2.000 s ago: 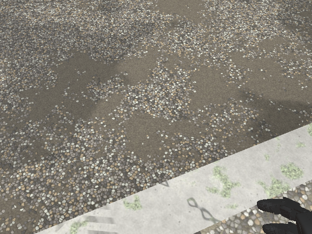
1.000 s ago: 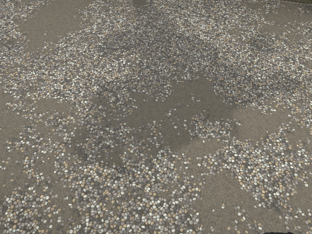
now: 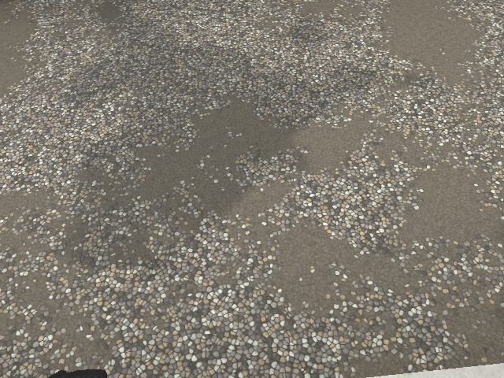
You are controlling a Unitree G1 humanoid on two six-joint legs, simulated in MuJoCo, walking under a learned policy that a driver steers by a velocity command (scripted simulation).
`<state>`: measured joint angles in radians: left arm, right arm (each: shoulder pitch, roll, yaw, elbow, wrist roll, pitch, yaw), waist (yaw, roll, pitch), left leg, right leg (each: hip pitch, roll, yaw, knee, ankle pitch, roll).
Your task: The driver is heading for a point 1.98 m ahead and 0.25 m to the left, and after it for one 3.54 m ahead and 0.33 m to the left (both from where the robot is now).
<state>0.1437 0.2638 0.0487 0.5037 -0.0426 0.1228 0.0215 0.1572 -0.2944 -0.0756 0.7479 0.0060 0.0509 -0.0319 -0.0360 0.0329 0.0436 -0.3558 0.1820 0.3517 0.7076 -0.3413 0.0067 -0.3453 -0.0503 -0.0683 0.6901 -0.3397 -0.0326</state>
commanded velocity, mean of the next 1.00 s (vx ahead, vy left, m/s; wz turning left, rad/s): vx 0.00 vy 0.00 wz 0.14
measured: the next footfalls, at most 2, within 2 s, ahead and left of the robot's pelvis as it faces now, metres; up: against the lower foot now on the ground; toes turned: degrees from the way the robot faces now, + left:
left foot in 0.42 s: +0.07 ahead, +0.11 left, +0.00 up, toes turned -16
right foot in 0.76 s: -0.01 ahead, -0.12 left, +0.00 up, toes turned +9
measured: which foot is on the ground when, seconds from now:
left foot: up 0.00-0.40, down 0.42-0.76, up 0.78-1.00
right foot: down 0.00-0.44, up 0.46-0.74, down 0.76-1.00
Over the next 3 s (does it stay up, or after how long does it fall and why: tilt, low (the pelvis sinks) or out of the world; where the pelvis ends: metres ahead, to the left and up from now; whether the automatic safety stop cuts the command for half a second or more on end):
stays up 0.10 0.11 0.00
